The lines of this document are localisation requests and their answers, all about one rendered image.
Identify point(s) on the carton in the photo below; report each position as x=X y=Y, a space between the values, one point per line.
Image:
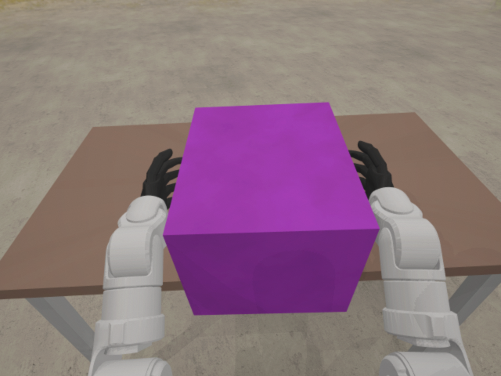
x=268 y=214

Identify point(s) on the robot right forearm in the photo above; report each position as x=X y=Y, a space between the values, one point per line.
x=417 y=307

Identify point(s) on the robot left upper arm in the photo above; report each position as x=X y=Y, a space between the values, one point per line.
x=134 y=367

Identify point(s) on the robot left hand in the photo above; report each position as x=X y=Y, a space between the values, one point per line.
x=157 y=178

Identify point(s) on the robot right upper arm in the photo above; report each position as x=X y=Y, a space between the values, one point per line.
x=421 y=364

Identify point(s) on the table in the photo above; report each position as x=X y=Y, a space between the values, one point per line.
x=61 y=249

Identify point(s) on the robot left forearm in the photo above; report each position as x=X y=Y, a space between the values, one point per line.
x=133 y=273

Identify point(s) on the robot right hand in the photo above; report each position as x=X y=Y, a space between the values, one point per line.
x=374 y=169

